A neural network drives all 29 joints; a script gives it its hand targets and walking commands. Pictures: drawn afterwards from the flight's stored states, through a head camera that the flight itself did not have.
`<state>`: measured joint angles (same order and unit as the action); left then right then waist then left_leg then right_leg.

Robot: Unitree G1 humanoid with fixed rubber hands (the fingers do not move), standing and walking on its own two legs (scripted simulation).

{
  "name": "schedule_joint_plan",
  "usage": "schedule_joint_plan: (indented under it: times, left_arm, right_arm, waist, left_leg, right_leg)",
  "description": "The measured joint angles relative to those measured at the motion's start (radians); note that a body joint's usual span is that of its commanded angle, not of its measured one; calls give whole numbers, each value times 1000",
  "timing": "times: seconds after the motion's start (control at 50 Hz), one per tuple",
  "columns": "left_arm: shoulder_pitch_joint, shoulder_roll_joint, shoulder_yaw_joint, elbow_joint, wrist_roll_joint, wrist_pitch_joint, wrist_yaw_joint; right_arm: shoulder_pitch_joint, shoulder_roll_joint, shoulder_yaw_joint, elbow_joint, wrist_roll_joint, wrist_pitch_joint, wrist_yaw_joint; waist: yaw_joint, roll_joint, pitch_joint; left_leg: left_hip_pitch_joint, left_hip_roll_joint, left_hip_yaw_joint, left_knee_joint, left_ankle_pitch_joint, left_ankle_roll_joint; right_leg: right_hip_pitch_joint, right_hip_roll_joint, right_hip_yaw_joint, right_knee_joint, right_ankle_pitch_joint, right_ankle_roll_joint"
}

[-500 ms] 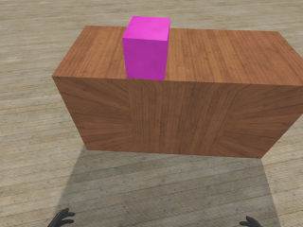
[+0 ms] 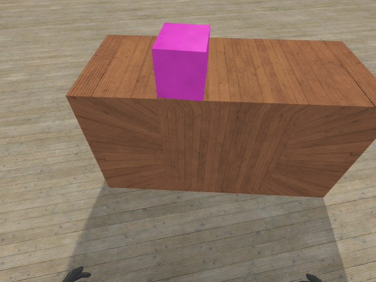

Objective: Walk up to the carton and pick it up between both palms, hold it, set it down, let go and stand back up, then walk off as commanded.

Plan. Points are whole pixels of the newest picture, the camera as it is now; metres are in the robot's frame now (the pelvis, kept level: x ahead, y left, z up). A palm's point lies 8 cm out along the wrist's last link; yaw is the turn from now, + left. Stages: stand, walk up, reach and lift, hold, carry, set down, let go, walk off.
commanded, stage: walk up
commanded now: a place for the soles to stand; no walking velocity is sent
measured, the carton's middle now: (183, 61) +0.89 +0.03 +0.03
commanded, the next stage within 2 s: none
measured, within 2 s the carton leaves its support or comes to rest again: neither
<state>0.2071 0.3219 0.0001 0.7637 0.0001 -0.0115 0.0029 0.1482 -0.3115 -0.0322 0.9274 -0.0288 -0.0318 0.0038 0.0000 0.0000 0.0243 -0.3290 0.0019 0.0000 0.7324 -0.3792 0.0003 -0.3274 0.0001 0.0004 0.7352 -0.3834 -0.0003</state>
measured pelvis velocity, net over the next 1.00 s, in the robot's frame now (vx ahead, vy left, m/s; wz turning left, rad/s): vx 0.16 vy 0.00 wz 0.00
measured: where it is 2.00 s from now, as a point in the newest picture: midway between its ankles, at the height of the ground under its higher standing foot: (188, 260)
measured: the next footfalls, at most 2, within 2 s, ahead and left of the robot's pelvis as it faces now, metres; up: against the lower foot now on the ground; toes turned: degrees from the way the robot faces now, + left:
right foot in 0.70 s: +0.28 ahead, -0.11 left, +0.00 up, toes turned -1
left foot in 1.10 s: +0.30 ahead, +0.13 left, +0.00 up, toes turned +1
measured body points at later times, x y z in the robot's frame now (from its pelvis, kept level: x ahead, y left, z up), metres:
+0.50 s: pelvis +0.08 +0.04 +0.02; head +0.07 +0.06 +0.47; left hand +0.18 +0.34 -0.09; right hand +0.12 -0.29 -0.07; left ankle +0.06 +0.12 -0.71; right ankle +0.10 -0.11 -0.65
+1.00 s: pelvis +0.16 +0.00 +0.01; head +0.19 -0.02 +0.46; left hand +0.24 +0.31 -0.09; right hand +0.24 -0.32 -0.10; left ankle +0.23 +0.12 -0.67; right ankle +0.24 -0.11 -0.71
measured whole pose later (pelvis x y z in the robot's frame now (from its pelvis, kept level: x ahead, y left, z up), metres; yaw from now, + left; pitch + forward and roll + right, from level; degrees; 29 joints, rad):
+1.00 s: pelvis +0.16 +0.00 +0.01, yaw +0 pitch -1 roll +1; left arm 0.33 0.42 0.00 0.76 0.00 -0.08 -0.04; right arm 0.29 -0.42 -0.07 0.80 -0.02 -0.04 0.05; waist 0.00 0.01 0.07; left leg -0.54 0.00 0.02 0.95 -0.44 0.03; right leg -0.40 -0.01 -0.01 0.65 -0.23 -0.03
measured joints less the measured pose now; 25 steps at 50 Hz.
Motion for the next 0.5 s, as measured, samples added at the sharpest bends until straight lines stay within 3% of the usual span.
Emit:
schedule_joint_plan:
  times: [0.1, 0.2, 0.24, 0.28, 0.38, 0.5]
  left_arm:
    - [39, 37, 0, 0, 0, -31, -18]
    - [125, 72, 0, 0, 0, -55, -19]
    - [149, 84, 0, 0, 0, -55, -19]
    - [157, 98, 0, 1, 0, -55, -20]
    - [129, 101, 0, 0, 0, -55, -22]
    - [93, 107, 0, 0, 0, -55, -36]
  right_arm:
    - [45, -31, -15, -28, 0, -10, 31]
    - [53, -80, -30, -56, 0, -14, 36]
    - [53, -90, -33, -75, 0, -31, 36]
    - [56, -90, -34, -87, 0, -57, 36]
    - [148, -89, -39, -102, 1, -71, 36]
    - [244, -89, -39, -100, 1, -68, 34]
  waist:
    - [0, 0, 0]
    - [0, 7, 1]
    - [0, 8, 0]
    - [-1, -11, 10]
    - [-1, -18, 15]
    - [0, -26, 15]
  left_leg:
    - [-5, -1, 0, 33, -104, 9]
    - [-93, 0, 0, 135, -114, 9]
    - [-105, 1, -1, 64, -109, 9]
    - [-73, -11, 17, 9, 59, 18]
    - [60, -20, 23, -56, 21, 52]
    - [194, -20, 24, -181, 40, 52]
  right_leg:
    - [0, 0, 0, 13, -46, -8]
    - [7, 0, 0, -13, -21, -13]
    - [10, -1, 0, -18, -27, -13]
    - [12, -15, 14, 20, -35, -13]
    - [-62, -14, 24, 342, -62, -13]
    - [-102, -14, 25, 282, 21, -13]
